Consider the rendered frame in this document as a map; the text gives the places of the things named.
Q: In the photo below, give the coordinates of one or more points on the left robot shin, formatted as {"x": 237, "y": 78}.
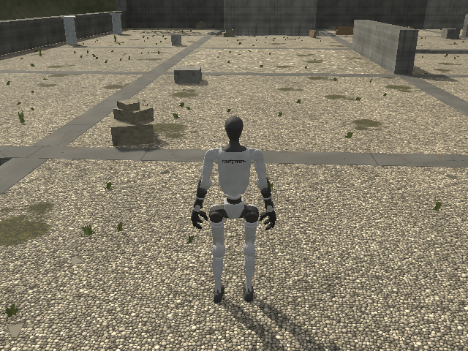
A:
{"x": 217, "y": 265}

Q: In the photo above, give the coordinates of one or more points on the right robot hand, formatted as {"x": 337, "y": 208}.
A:
{"x": 271, "y": 219}

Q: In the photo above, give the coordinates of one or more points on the right robot upper arm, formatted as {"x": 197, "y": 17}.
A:
{"x": 257, "y": 155}

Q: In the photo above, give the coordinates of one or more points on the right robot forearm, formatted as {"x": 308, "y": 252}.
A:
{"x": 267, "y": 198}

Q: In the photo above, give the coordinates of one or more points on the left robot upper arm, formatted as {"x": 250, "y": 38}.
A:
{"x": 210, "y": 156}

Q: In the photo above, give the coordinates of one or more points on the left robot forearm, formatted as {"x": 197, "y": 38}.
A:
{"x": 199, "y": 198}

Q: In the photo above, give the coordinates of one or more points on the right robot thigh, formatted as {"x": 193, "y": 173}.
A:
{"x": 251, "y": 215}

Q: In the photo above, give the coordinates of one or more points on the left robot hand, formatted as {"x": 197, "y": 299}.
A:
{"x": 195, "y": 218}

